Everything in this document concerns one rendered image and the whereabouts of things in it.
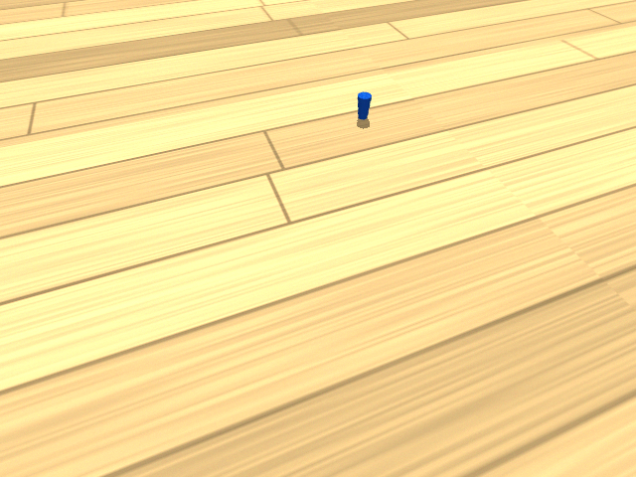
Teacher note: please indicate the cup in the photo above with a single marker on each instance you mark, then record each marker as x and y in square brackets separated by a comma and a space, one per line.
[364, 99]

